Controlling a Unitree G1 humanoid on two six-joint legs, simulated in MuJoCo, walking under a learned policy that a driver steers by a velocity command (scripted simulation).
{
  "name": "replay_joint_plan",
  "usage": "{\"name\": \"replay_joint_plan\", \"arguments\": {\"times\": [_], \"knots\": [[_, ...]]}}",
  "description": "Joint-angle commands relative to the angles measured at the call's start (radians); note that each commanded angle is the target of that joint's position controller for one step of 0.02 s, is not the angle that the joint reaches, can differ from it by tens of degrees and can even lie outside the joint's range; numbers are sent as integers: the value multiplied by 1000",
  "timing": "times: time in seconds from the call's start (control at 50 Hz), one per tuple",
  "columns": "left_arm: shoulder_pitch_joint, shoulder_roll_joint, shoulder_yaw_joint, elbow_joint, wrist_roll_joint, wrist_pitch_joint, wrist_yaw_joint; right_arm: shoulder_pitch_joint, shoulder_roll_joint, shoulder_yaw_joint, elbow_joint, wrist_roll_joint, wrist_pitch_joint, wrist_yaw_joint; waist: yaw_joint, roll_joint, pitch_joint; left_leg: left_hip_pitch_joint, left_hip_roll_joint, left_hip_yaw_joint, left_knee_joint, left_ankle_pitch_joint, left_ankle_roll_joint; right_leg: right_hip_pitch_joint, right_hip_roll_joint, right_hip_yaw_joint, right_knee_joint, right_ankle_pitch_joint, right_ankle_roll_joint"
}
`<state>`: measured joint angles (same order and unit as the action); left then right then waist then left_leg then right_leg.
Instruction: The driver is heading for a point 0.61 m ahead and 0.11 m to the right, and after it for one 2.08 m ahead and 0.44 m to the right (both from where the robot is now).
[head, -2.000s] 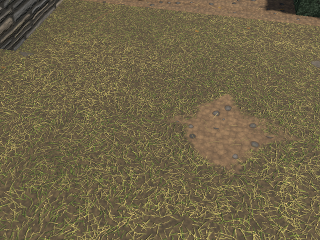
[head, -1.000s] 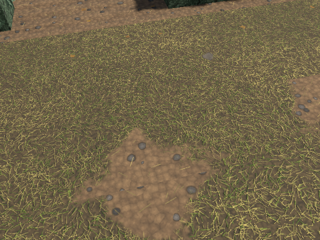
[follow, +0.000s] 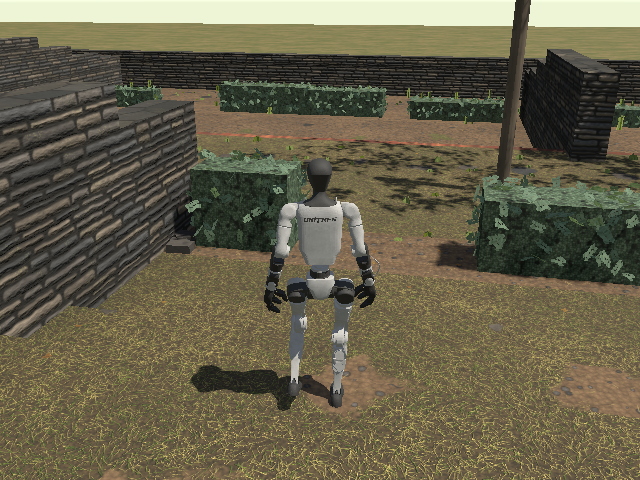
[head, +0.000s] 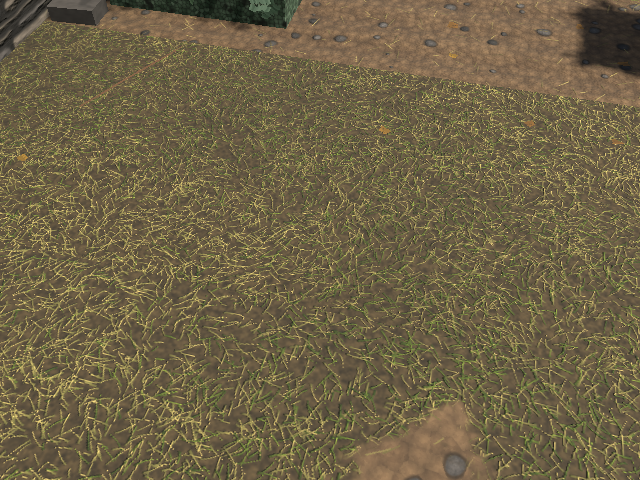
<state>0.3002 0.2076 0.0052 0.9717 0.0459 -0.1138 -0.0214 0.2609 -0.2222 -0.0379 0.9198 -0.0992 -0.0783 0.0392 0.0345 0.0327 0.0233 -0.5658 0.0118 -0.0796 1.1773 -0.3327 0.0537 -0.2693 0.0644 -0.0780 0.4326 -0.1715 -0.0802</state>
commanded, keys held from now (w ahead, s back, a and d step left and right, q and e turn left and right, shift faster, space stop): w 0.14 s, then w+e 0.76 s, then w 0.10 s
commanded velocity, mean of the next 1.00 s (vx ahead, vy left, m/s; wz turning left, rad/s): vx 0.50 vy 0.00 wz -0.33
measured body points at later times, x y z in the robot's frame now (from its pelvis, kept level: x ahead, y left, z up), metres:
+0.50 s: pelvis +0.25 +0.03 -0.05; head +0.25 +0.02 +0.40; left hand +0.39 +0.25 -0.18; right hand +0.21 -0.20 -0.20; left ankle +0.16 +0.13 -0.74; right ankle +0.34 -0.12 -0.72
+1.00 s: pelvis +0.56 -0.06 -0.19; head +0.57 -0.05 +0.26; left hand +0.60 +0.17 -0.34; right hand +0.69 -0.33 -0.27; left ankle +0.77 +0.02 -0.89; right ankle +0.46 -0.11 -0.92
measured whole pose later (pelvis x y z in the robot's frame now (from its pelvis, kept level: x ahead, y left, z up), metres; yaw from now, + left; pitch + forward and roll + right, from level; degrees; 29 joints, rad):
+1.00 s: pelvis +0.56 -0.06 -0.19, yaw -23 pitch +1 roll -2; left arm 0.44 0.20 0.03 0.98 0.05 -0.10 -0.12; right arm 0.01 -0.22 0.03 0.80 -0.06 -0.09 0.02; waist 0.10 0.01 0.00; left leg -0.58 0.09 -0.05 0.62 -0.08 -0.02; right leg -0.12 0.13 0.07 0.43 -0.32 -0.10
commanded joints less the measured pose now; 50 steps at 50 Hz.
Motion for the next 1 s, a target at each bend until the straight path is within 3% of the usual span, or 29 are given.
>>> {"name": "replay_joint_plan", "arguments": {"times": [0.02,0.08,0.14,0.24,0.26,0.3,0.32,0.34,0.36,0.4,0.42,0.44,0.46,0.48,0.5,0.54,0.62,0.66,0.7,0.72,0.74,0.76,0.78,0.8,0.84,0.86,0.88,0.92,1.0], "knots": [[-12,33,9,-35,3,-41,4,-21,-6,14,-71,12,3,-4,-21,-66,-24,-57,93,-2,-176,101,-36,51,-269,270,-310,67,-193],[104,67,15,20,21,-35,-39,-85,25,23,-105,7,21,22,1,-61,2,44,82,74,-302,292,-64,-43,-222,163,-290,159,-180],[141,73,18,40,52,-33,-50,27,-23,9,-89,-15,27,48,-29,-82,23,80,62,53,-148,392,-32,-104,-238,168,-175,120,-199],[234,68,21,46,46,-32,-26,-136,-43,-4,-203,-1,4,-5,14,-103,22,66,36,115,-226,58,-41,91,-275,263,29,282,-218],[168,105,33,18,38,-30,-32,-67,-45,-10,-192,5,-3,-11,-33,-102,17,231,0,160,-261,17,-37,-12,-240,232,107,346,-205],[-6,209,79,-57,33,-29,-71,355,-106,-49,-58,16,-28,-21,-245,14,-49,773,-81,232,-393,76,-10,-393,-105,160,562,399,-171],[56,70,59,-60,30,-35,-95,426,-159,-47,-35,29,-40,-39,-212,146,-176,919,169,-95,-544,394,182,-497,-15,140,935,-191,-97],[144,-58,30,-85,2,-44,-98,412,-146,-27,-49,16,-46,-18,-131,87,-193,875,377,-402,-636,793,376,-608,48,237,1077,-428,-70],[27,-27,45,-148,-22,-30,-80,332,-141,-40,-36,-9,-53,5,-140,71,51,651,461,-514,-719,525,417,-803,20,297,1113,-350,-47],[12,34,60,-140,20,13,-30,158,12,5,-57,34,-50,5,-56,-42,46,475,393,-338,-677,275,327,-828,-87,257,1055,-163,-16],[61,-31,30,-122,57,24,-30,58,86,32,-96,25,-47,-13,-9,-59,42,326,318,-191,-657,262,256,-692,-146,259,860,-26,-13],[115,-88,9,-96,89,35,-40,17,91,36,-103,19,-41,-32,24,7,65,172,256,-94,-647,239,206,-544,-163,219,786,97,-20],[95,-80,0,-87,109,22,-58,-42,150,63,-140,11,-52,-71,6,-33,41,115,156,48,-626,106,130,-458,-183,210,556,428,-11],[49,-45,15,-94,87,15,-70,41,99,59,-116,16,-59,-92,-25,21,19,111,145,84,-588,50,116,-391,-164,141,482,557,3],[9,-23,19,-97,55,3,-76,123,69,58,-92,-1,-71,-102,-58,-39,9,0,93,187,-523,-40,71,-235,-156,94,333,829,11],[-91,48,42,-125,32,9,-74,265,15,62,-16,-6,-68,-78,-68,-3,67,-119,111,203,-512,-143,38,-37,-105,-3,314,809,25],[-303,85,31,-202,72,61,-54,379,-62,62,76,63,-51,-45,-107,-15,217,333,278,-7,-461,-27,70,-317,-189,83,15,499,1],[-160,58,21,-146,74,77,-38,363,-83,53,128,27,-20,-34,-57,-4,206,432,281,-23,-301,129,56,-195,-220,96,-131,517,-15],[202,207,90,-13,48,37,-22,311,-95,51,132,-16,-2,2,73,-142,44,272,134,166,98,283,6,359,-107,-58,-156,689,-70],[400,262,108,38,53,54,-27,407,17,63,137,-20,4,41,67,-305,-216,-82,11,242,508,-242,-99,898,-219,108,183,1040,-249],[450,273,112,53,34,60,-25,281,-4,69,34,3,2,67,146,-264,-364,-280,-33,129,655,-412,-132,1117,-292,300,242,980,-321],[492,246,109,63,39,56,-13,56,-71,47,-60,25,-20,63,237,-162,-236,-462,-35,94,720,-460,-141,1042,-308,353,163,848,-312],[410,255,106,34,21,49,-16,-38,-103,37,-137,49,-45,46,198,-87,-192,-534,-2,68,697,-438,-138,917,-351,417,98,653,-324],[193,176,75,-33,-14,27,-20,-52,-69,44,-185,44,-67,10,105,-28,-106,-587,65,-77,283,-128,-102,702,-410,541,6,330,-304],[17,75,28,-94,23,7,-50,-1,-85,24,-124,19,-65,-43,-33,20,47,-182,144,-42,-75,33,-63,80,-384,466,-180,373,-351],[14,130,36,-88,5,8,-62,16,-44,31,-104,14,-41,-50,-70,-48,62,-53,140,2,-180,-39,-85,-57,-358,462,-229,361,-383],[26,114,29,-70,-10,-2,-71,16,11,55,-114,18,-18,-45,-91,-53,42,67,142,20,-299,-47,-89,-140,-311,441,-240,324,-348],[15,185,59,-84,-18,-11,-91,-29,29,74,-113,43,5,-32,-72,-28,32,204,83,72,-480,140,-88,-195,-247,402,-232,300,-281],[134,153,75,-35,15,4,-97,-200,-58,59,-126,40,-9,-10,6,-40,36,162,37,82,-576,378,-51,-49,-230,405,-109,226,-219]]}}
